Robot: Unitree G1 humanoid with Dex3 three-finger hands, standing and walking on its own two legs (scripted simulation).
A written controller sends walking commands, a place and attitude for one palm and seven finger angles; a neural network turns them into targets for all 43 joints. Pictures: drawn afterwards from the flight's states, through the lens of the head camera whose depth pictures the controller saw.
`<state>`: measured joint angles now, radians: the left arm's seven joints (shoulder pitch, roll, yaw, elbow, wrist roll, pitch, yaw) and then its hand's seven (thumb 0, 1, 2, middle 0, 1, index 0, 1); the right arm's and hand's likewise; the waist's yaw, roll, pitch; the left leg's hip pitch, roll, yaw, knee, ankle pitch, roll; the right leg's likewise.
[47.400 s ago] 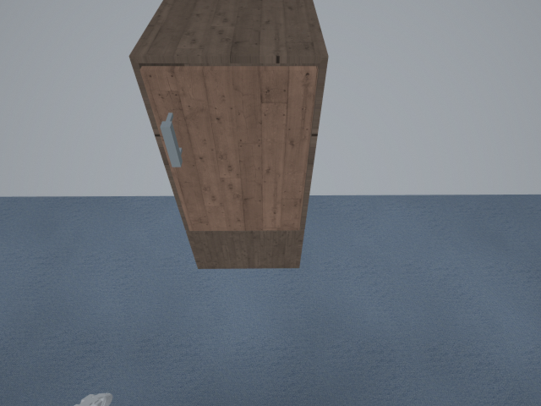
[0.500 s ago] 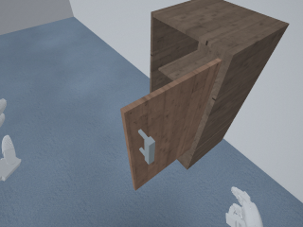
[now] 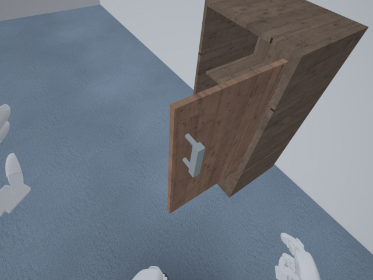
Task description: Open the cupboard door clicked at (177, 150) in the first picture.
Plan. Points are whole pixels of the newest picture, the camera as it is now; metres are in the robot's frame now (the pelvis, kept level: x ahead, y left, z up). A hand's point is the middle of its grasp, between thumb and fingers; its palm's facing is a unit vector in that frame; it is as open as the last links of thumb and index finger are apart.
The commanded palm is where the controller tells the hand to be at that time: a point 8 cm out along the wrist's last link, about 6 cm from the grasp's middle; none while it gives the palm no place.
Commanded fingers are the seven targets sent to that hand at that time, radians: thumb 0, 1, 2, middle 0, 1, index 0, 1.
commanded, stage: step back with the hand held close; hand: left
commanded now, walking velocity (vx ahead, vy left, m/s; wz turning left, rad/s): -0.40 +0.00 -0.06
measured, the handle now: (191, 155) +0.43 +0.00 -0.03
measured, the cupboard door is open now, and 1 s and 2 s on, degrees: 89 89 89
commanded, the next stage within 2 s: stop stepping back and stand still in 0.26 s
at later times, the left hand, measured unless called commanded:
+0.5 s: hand out of the picture +0.12 +0.23 +0.18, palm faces +0.23 -0.86 -0.45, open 7.4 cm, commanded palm +0.06 +0.29 +0.19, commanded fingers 0.00 0.90 0.90 -0.20 -0.30 -0.20 -0.30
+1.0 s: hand out of the picture +0.03 +0.32 +0.21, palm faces +0.39 -0.79 -0.46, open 7.4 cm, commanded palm +0.01 +0.36 +0.19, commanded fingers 0.00 0.90 0.90 -0.20 -0.30 -0.20 -0.30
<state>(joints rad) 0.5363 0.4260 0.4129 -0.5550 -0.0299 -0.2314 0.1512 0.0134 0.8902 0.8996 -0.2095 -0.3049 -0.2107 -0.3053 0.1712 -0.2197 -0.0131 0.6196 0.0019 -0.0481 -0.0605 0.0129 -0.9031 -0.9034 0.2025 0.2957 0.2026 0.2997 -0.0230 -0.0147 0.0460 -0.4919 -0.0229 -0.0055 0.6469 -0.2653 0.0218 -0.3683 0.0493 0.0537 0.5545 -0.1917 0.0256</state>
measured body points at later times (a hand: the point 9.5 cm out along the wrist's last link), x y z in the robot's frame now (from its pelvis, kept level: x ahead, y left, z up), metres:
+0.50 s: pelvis -0.12 +0.01 -0.01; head -0.10 +0.05 +0.43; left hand +0.10 +0.27 +0.21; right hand +0.04 -0.23 -0.08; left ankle +0.11 +0.07 -0.72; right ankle -0.27 -0.11 -0.72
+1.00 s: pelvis -0.16 +0.07 +0.00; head -0.18 +0.10 +0.45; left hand +0.00 +0.36 +0.23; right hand -0.04 -0.15 -0.09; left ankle -0.11 +0.16 -0.69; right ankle -0.24 -0.04 -0.72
